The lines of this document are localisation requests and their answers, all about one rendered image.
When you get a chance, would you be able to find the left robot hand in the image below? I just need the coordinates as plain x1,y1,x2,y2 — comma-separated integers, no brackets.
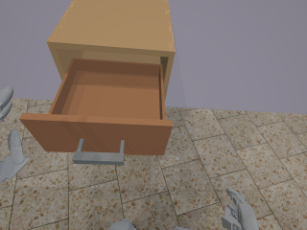
0,86,29,185

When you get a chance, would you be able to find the handle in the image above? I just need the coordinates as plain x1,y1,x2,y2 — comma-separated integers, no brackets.
72,138,125,166

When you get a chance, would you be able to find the drawer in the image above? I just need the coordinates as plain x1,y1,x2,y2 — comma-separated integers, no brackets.
19,57,173,156

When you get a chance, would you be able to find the left robot shin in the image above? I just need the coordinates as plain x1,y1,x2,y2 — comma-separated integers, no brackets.
121,218,132,224

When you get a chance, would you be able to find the cabinet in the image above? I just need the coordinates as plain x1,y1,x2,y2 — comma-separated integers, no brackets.
46,0,176,156

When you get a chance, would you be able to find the right robot hand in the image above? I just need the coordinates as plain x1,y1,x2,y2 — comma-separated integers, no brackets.
222,187,259,230

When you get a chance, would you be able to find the left robot thigh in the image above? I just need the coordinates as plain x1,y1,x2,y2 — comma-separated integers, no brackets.
107,220,136,230

